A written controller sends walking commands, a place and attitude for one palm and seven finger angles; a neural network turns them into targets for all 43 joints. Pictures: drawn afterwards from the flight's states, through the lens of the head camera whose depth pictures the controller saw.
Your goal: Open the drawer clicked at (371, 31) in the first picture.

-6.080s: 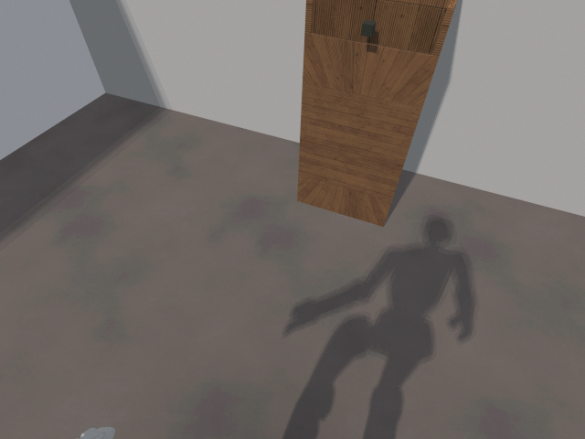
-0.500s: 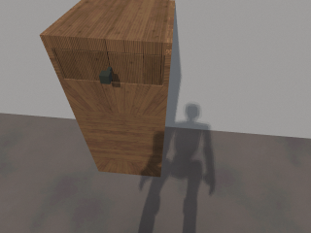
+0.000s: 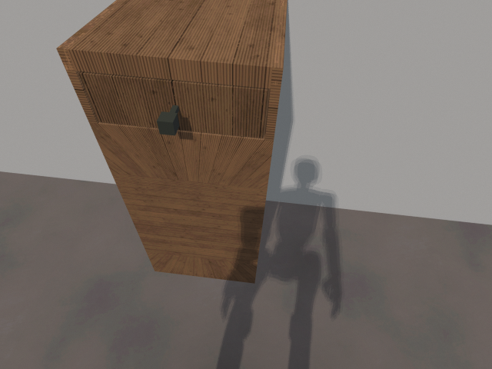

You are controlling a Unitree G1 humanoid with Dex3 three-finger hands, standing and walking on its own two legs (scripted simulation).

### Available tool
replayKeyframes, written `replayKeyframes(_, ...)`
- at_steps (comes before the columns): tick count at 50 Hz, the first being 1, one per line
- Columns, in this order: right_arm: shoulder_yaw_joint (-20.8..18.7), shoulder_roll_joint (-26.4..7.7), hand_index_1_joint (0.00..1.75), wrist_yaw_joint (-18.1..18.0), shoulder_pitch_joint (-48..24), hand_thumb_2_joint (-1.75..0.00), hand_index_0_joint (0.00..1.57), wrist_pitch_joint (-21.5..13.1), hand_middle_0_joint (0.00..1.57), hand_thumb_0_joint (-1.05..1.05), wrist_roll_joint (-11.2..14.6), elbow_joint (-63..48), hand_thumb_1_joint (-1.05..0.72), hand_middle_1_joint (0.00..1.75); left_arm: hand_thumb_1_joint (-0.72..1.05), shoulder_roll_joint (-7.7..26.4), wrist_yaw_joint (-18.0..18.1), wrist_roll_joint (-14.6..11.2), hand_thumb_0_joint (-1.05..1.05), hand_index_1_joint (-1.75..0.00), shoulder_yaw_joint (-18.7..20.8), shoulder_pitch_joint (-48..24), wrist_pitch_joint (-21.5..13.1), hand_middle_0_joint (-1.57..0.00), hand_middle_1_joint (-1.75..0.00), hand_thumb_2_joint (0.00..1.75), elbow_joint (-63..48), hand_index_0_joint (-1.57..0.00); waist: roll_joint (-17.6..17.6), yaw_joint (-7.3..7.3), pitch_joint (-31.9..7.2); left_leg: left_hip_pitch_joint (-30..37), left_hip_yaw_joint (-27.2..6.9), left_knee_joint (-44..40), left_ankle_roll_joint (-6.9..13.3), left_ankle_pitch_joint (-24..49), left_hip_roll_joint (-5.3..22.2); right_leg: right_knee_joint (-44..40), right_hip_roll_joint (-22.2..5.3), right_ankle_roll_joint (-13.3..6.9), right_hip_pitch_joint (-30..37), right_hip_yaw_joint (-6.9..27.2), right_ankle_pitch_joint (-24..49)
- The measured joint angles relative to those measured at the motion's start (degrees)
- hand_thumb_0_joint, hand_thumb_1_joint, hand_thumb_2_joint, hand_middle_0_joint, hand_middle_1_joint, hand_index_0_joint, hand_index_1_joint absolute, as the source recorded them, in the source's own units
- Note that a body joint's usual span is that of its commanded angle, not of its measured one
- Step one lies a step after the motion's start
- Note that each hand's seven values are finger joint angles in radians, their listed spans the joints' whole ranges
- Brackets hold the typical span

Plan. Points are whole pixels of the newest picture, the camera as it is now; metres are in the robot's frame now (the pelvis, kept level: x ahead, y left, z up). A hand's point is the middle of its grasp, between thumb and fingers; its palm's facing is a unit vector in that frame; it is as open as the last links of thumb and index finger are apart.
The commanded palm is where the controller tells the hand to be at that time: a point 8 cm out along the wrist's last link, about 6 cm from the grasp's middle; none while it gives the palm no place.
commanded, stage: come to a stop and stand still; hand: left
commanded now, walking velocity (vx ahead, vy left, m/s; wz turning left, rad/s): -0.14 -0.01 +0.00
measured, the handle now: (170, 118) +0.56 +0.20 +0.10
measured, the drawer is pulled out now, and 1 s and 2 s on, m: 0.00 0.00 0.00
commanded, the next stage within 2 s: look again from close up in 0.90 s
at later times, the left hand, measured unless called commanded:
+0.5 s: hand out of the picture +0.08 +0.17 -0.16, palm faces +0.03 -0.97 -0.23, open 7.4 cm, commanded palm none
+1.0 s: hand out of the picture -0.02 +0.18 -0.16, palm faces +0.00 -0.98 -0.21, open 7.4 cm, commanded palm none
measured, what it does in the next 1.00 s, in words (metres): stands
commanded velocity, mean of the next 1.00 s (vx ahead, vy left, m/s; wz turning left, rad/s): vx -0.05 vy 0.00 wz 0.00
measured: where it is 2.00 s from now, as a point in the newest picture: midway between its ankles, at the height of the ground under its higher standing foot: outside the picture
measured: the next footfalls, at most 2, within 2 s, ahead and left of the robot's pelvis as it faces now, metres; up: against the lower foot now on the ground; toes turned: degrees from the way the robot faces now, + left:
none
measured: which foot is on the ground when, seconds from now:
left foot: down 0.00-1.00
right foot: down 0.00-1.00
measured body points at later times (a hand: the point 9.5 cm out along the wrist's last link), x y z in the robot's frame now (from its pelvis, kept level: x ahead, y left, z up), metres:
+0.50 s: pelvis +0.01 -0.01 +0.01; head +0.04 -0.02 +0.45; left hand +0.07 +0.22 -0.14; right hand +0.04 -0.24 -0.16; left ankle -0.03 +0.11 -0.73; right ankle +0.01 -0.11 -0.73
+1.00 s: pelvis -0.02 +0.00 +0.01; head -0.02 -0.01 +0.46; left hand -0.02 +0.24 -0.14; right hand -0.03 -0.22 -0.15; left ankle -0.03 +0.11 -0.73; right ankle +0.01 -0.11 -0.73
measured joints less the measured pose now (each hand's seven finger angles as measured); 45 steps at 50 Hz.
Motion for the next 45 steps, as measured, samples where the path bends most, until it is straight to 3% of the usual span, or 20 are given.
replayKeyframes(3, 0.2, 0.5, 0.30, -0.4, 0.0, -0.90, 0.19, -1.3, 0.19, 0.00, 0.0, -0.1, -0.91, 0.30, 0.90, 0.3, 0.2, 0.0, 0.01, -0.30, 0.2, 0.3, 0.7, -0.20, -0.30, 0.90, 0.9, -0.20, -1.2, 0.04, 0.3, 1.3, 0.9, -0.6, 0.7, -0.9, -0.8, 3.8, -0.8, -1.3, -1.0, 0.5, -2.0)
replayKeyframes(6, 0.5, 1.3, 0.30, -1.6, -0.2, -0.90, 0.19, -1.9, 0.19, 0.00, 0.0, -0.1, -0.91, 0.30, 0.90, 0.3, 0.8, -0.5, 0.01, -0.30, -0.1, -1.5, 1.4, -0.20, -0.30, 0.90, 1.4, -0.20, -0.9, -0.44, 1.2, 3.2, 1.4, -2.9, 1.2, -0.3, -0.9, 9.8, 0.3, -2.3, -3.8, 0.3, -7.4)
replayKeyframes(10, 0.7, 2.2, 0.30, -2.2, -0.8, -0.90, 0.19, -1.2, 0.20, 0.00, 0.6, 0.5, -0.91, 0.30, 0.90, 0.5, 1.1, -0.9, 0.01, -0.30, -0.2, -4.9, 0.3, -0.20, -0.30, 0.90, -0.2, -0.20, -0.3, -0.70, 2.7, 4.9, 1.1, -5.1, 0.4, 0.5, -1.5, -0.4, 0.7, -2.2, -2.3, -0.8, 4.7)
replayKeyframes(14, 0.0, 2.1, 0.30, -2.1, -2.5, -0.90, 0.20, 0.2, 0.20, 0.00, 0.9, 1.1, -0.91, 0.30, 0.92, 0.4, 1.9, -0.8, 0.01, -0.30, -0.4, -7.1, -0.2, -0.20, -0.30, 0.90, -1.6, -0.20, 1.5, -1.12, 1.9, 4.9, 0.5, -6.1, -0.4, 0.8, -0.9, -1.0, 1.2, -2.4, -2.1, -1.5, 2.7)
replayKeyframes(25, -1.2, -0.4, 0.30, -1.7, -6.6, -0.90, 0.19, 1.1, 0.20, 0.01, 0.7, -1.0, -0.93, 0.30, 0.91, 1.2, 2.2, -0.7, 0.01, -0.30, -0.5, -11.1, 1.2, -0.20, -0.30, 0.90, -5.0, -0.20, 0.8, -0.64, 2.0, 2.9, 1.0, -5.5, -0.8, 2.5, -0.1, -1.5, 1.9, -3.0, -3.7, -1.6, 4.5)
replayKeyframes(29, -1.8, -1.7, 0.30, -0.9, -7.3, -0.90, 0.19, 1.7, 0.20, 0.01, 0.8, -5.1, -0.92, 0.30, 0.91, 1.0, 2.2, -0.6, 0.01, -0.30, -1.5, -9.8, 0.3, -0.20, -0.30, 0.90, -5.7, -0.20, 1.7, -1.58, 1.8, 0.1, 0.5, -1.7, -0.5, 1.5, 1.1, -1.1, 2.9, -3.3, -4.6, -2.1, 5.4)
replayKeyframes(45, 0.9, -1.7, 0.30, -0.3, -2.8, -0.90, 0.19, 0.9, 0.20, 0.00, 0.1, -3.7, -0.93, 0.30, 0.91, 2.2, 0.4, -0.8, 0.01, -0.30, -2.5, -6.0, 1.5, -0.20, -0.30, 0.90, -2.6, -0.20, 1.8, -0.77, 0.2, 2.9, 1.5, -8.6, 0.7, 6.6, -0.9, -6.2, 1.2, -2.0, -2.7, -1.1, 9.8)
